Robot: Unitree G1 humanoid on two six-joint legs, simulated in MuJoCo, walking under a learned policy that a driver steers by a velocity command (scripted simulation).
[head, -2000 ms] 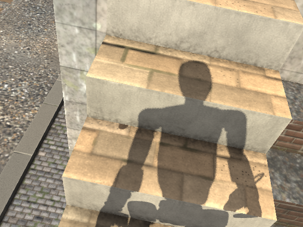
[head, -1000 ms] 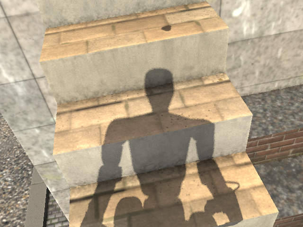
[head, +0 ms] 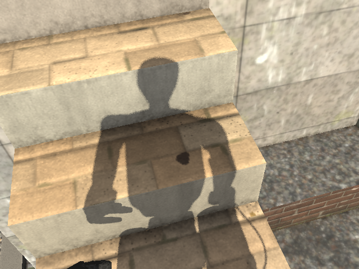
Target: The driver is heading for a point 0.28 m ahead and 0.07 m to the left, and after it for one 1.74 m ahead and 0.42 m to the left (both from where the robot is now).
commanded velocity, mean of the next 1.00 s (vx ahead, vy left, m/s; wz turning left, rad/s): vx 0.18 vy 0.00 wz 0.37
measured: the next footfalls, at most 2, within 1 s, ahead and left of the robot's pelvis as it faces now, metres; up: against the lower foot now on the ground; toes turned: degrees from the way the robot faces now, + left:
left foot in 0.54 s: +0.38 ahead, +0.19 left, +0.19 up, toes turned +25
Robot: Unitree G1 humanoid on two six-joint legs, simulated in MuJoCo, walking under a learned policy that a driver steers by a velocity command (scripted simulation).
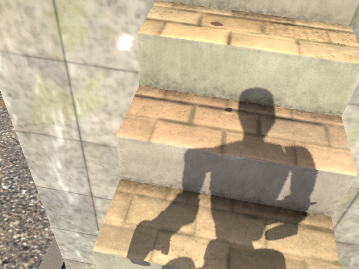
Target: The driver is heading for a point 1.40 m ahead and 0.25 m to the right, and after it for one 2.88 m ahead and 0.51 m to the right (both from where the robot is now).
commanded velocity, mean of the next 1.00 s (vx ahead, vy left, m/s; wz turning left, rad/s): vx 0.02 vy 0.00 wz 0.06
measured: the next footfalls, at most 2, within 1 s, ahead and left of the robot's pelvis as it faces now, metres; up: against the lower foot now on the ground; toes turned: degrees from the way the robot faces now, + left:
right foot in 0.10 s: +0.03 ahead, -0.13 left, +0.00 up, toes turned +0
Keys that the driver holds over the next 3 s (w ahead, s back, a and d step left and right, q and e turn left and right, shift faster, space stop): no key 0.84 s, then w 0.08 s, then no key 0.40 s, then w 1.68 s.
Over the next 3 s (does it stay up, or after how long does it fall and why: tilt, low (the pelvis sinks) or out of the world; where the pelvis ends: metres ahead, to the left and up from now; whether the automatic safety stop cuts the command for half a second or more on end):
stays up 0.06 -0.06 0.02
